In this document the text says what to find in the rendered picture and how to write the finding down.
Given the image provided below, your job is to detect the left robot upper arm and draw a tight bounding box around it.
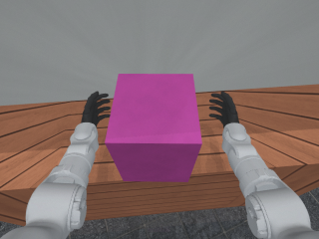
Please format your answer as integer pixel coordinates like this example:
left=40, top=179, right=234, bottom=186
left=0, top=182, right=87, bottom=239

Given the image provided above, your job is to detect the carton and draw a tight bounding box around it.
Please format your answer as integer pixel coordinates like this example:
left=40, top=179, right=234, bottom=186
left=105, top=74, right=202, bottom=182

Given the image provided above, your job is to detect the pedestal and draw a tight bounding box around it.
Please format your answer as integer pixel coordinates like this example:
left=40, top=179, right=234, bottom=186
left=0, top=84, right=319, bottom=226

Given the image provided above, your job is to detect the robot right hand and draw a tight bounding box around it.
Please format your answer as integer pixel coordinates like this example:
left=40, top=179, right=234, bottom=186
left=209, top=91, right=239, bottom=128

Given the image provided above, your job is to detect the right robot upper arm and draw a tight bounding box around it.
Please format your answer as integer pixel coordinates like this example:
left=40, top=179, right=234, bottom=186
left=245, top=187, right=319, bottom=239

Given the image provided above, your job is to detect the robot left hand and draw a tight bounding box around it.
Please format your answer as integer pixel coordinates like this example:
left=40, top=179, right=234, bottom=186
left=81, top=91, right=111, bottom=127

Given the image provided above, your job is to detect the robot right forearm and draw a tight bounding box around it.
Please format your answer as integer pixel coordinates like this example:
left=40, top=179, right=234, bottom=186
left=221, top=122, right=311, bottom=226

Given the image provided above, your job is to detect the robot left forearm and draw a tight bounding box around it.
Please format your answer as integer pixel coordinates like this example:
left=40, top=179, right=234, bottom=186
left=25, top=122, right=99, bottom=224

